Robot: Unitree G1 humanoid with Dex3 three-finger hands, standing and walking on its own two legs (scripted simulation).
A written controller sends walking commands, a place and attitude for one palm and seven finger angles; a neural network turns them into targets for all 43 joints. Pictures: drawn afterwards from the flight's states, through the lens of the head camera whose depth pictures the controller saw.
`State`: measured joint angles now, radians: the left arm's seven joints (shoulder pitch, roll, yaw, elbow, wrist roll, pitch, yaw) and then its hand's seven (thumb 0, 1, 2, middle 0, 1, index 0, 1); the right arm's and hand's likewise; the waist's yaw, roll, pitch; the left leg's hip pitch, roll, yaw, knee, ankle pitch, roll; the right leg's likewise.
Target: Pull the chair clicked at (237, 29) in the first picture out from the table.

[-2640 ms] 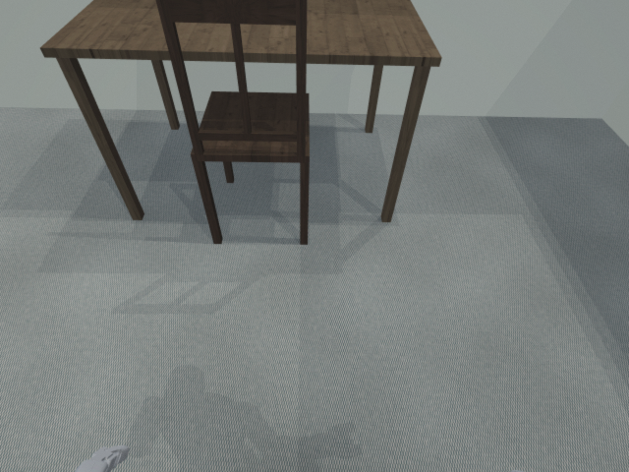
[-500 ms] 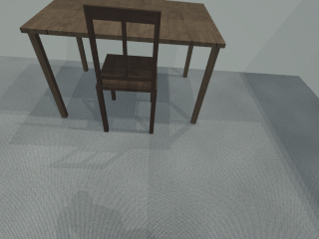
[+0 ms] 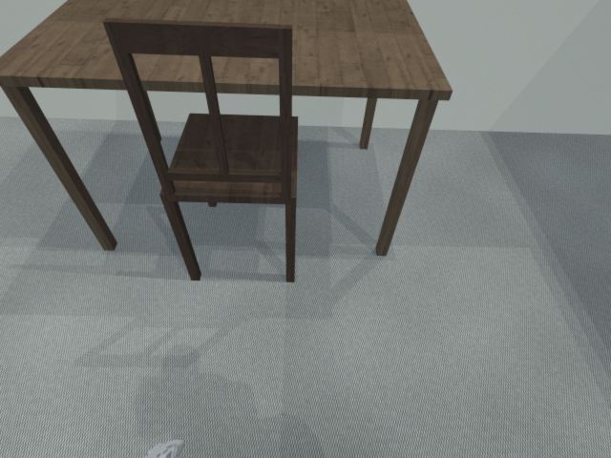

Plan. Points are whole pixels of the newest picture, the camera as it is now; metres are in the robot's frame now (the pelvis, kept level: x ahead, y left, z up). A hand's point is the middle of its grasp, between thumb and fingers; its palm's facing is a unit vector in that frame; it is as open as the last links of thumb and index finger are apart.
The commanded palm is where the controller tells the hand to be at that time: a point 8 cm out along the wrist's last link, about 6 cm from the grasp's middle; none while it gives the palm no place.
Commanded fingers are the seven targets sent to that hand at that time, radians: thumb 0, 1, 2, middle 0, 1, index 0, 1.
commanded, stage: take the last steps up to it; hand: left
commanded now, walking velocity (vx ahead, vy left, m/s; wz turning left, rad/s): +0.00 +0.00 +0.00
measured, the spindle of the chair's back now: (216, 121) +0.84 +0.24 -0.05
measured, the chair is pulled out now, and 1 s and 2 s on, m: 0.00 0.00 0.00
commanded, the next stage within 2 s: come to a stop and stand still in 0.84 s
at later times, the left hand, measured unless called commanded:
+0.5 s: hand (148, 448) +0.17 +0.24 -0.16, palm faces +0.08 -0.99 -0.13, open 7.3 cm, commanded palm none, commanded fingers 0.00 0.90 0.90 -0.20 -0.30 -0.20 -0.30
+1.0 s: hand (214, 299) +0.41 +0.18 -0.14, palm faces +0.07 -0.97 -0.23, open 7.1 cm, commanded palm none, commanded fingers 0.00 0.90 0.90 -0.20 -0.30 -0.20 -0.30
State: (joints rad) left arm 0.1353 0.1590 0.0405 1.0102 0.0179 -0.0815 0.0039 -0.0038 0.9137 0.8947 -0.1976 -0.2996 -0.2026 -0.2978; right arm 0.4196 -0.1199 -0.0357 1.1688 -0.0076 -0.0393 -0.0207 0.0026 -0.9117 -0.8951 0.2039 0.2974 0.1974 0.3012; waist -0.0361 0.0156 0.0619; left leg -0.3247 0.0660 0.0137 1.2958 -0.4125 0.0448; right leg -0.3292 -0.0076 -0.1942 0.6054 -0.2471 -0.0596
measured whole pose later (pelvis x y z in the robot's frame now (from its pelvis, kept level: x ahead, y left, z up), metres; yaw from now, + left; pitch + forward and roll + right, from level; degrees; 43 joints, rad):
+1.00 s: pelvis +0.35 +0.00 +0.02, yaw +1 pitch -1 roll +0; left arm 0.22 0.15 0.05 1.04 0.01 -0.07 0.03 -0.02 0.95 0.89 -0.20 -0.30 -0.20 -0.30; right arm 0.31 -0.15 -0.04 1.12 -0.02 -0.02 -0.02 0.00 -0.91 -0.90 0.20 0.30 0.20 0.30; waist -0.02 0.04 0.03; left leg -0.44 0.08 0.05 1.09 -0.37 0.00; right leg -0.22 0.00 -0.17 0.45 -0.21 -0.07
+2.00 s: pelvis +0.29 +0.01 +0.03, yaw +0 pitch +1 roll +1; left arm 0.40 0.09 0.01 1.12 0.01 -0.02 0.02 0.00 0.91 0.89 -0.20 -0.30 -0.20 -0.30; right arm 0.38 -0.19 -0.06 1.14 -0.03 0.04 0.00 0.00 -0.91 -0.90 0.20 0.30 0.19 0.30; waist 0.00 0.06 -0.03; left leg -0.42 0.04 0.02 0.89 -0.24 -0.03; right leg -0.06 0.01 -0.08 0.29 -0.25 -0.04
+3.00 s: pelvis +0.28 +0.06 +0.02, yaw +0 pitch -1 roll +0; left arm 0.28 0.15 -0.02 1.11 0.01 -0.02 0.04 0.00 0.91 0.89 -0.20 -0.30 -0.20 -0.30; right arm 0.30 -0.16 0.01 1.10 -0.01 -0.02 -0.01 0.00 -0.91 -0.90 0.20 0.30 0.20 0.30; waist -0.01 0.02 0.06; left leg -0.25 0.02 0.06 0.51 -0.25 0.02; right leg -0.13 -0.05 -0.06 0.46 -0.32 0.03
